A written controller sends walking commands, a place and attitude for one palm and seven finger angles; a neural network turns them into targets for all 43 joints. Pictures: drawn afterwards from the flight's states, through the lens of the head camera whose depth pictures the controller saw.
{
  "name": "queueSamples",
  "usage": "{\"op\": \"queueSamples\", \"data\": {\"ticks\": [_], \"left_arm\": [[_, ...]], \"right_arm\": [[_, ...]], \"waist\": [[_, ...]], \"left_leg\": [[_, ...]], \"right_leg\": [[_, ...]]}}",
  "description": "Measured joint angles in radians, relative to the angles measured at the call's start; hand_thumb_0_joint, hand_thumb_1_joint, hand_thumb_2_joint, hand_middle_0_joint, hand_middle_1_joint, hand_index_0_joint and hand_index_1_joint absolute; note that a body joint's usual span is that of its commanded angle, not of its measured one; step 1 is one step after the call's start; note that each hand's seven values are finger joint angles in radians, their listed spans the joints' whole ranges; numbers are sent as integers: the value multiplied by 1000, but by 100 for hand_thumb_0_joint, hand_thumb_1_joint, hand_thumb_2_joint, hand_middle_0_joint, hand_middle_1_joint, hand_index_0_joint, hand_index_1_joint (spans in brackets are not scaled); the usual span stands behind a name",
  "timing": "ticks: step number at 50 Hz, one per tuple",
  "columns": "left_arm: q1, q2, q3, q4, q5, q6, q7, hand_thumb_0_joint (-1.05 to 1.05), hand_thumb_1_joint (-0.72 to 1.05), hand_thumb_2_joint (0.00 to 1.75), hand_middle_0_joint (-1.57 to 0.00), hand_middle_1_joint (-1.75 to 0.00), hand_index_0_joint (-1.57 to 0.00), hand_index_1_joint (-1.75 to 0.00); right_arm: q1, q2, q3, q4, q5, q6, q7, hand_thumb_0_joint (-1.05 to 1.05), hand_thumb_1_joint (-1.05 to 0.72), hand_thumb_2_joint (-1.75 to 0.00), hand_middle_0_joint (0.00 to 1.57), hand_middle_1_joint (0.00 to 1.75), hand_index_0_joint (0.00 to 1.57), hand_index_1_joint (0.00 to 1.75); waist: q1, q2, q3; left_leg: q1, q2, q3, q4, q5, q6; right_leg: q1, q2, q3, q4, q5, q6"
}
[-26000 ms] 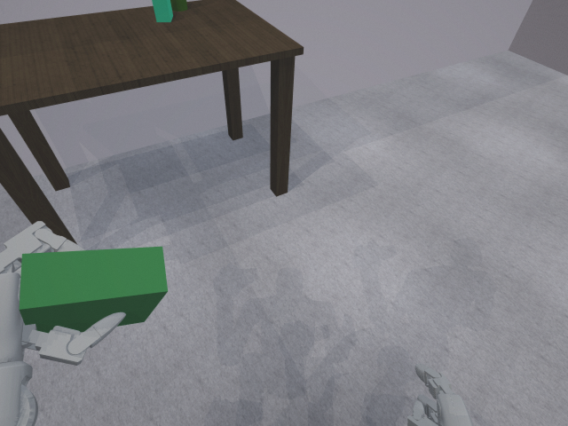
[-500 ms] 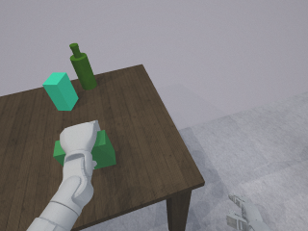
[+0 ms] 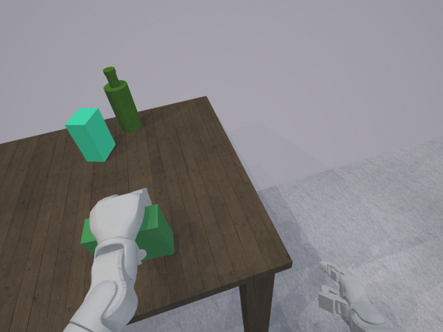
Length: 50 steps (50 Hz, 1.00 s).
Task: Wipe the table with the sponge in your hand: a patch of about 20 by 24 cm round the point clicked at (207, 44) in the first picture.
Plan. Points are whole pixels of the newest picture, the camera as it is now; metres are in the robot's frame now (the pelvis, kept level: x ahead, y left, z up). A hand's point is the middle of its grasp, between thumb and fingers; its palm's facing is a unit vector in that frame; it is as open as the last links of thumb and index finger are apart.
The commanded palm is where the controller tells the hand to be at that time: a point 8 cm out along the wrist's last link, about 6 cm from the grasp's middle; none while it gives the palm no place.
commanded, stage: wipe back along the middle lane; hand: left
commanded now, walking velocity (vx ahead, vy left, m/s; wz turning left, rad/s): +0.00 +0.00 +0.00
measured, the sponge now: (135, 241) +0.27 +0.22 +0.02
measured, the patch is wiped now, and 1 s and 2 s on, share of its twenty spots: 0.80 0.80 0.90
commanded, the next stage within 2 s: slide across to the third lane in 0.06 s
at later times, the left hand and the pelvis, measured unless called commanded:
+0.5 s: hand (147, 240) +0.25 +0.17 +0.06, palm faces +0.03 -0.10 -0.99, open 9.2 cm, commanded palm +0.22 +0.15 +0.11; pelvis -0.02 -0.01 +0.00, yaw +0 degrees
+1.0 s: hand (170, 233) +0.27 +0.13 +0.06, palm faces +0.03 -0.09 -1.00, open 9.2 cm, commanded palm +0.24 +0.12 +0.10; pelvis -0.03 -0.02 +0.00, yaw +1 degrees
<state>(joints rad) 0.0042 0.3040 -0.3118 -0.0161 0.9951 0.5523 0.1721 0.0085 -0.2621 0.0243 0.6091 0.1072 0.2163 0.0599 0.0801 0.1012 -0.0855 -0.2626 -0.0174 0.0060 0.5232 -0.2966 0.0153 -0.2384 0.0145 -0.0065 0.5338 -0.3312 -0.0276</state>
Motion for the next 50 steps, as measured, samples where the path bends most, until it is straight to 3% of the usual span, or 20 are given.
{"op": "queueSamples", "data": {"ticks": [10, 20, 35, 50], "left_arm": [[91, -4, -11, -82, -1, -8, 12, 4, -44, 109, -68, -152, -79, -144], [-8, -19, -62, -17, 4, 46, -23, 3, -45, 109, -71, -150, -81, -142], [-119, -82, -142, 108, 10, 36, -13, 1, -47, 110, -74, -147, -84, -138], [-235, -119, -162, 251, -17, 51, -1, 0, -48, 111, -75, -146, -85, -137]], "right_arm": [[-2, -1, -3, 0, -1, -3, 7, 1, -90, -90, 20, 30, 20, 30], [-5, -5, -16, 23, -8, -4, -2, 1, -90, -90, 20, 30, 20, 30], [-22, 14, -13, 63, -8, -10, 7, 1, -90, -90, 20, 30, 20, 30], [-31, 4, -20, 91, -6, -13, 3, 1, -90, -90, 20, 30, 20, 30]], "waist": [[2, 5, 4], [6, 7, 19], [17, 11, 12], [12, 2, 2]], "left_leg": [[15, 6, 8, 1, 2, -4], [13, 2, -5, -2, 22, -6], [15, 4, -13, -9, 41, -16], [6, 12, -23, -14, 55, -24]], "right_leg": [[9, 6, 8, 7, 3, -3], [7, 2, -5, 13, 12, -9], [3, 4, -13, 23, 19, -18], [-5, 13, -23, 20, 31, -29]]}}
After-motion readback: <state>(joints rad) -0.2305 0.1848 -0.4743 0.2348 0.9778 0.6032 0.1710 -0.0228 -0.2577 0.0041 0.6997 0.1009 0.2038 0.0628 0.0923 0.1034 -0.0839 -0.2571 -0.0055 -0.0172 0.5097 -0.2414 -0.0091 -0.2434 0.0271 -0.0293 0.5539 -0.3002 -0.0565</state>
